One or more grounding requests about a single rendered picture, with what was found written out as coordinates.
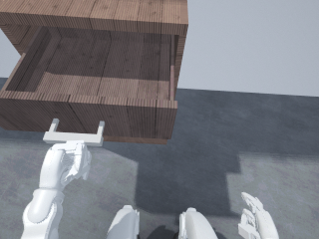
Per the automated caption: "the cabinet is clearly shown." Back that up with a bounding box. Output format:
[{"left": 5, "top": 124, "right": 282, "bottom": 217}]
[{"left": 0, "top": 0, "right": 188, "bottom": 145}]

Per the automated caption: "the left robot thigh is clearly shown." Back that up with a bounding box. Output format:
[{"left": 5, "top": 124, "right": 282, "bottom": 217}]
[{"left": 105, "top": 208, "right": 140, "bottom": 239}]

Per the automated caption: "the handle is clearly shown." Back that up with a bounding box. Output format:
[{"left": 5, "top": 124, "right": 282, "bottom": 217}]
[{"left": 43, "top": 119, "right": 105, "bottom": 146}]

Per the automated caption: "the drawer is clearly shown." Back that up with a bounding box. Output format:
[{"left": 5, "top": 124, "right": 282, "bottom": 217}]
[{"left": 0, "top": 26, "right": 177, "bottom": 139}]

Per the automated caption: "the robot thigh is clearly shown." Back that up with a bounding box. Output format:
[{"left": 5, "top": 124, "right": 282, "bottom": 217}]
[
  {"left": 105, "top": 208, "right": 140, "bottom": 239},
  {"left": 179, "top": 211, "right": 218, "bottom": 239}
]

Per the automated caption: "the right robot hand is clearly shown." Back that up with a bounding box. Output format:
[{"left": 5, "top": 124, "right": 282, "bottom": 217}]
[{"left": 238, "top": 192, "right": 279, "bottom": 239}]

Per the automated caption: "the right robot thigh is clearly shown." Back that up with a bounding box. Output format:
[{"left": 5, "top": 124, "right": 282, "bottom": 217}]
[{"left": 179, "top": 211, "right": 218, "bottom": 239}]

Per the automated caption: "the robot left forearm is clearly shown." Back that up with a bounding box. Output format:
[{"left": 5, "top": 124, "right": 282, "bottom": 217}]
[{"left": 21, "top": 188, "right": 65, "bottom": 239}]

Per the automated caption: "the left robot hand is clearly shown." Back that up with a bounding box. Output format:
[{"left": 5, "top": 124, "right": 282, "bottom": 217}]
[{"left": 39, "top": 140, "right": 92, "bottom": 192}]

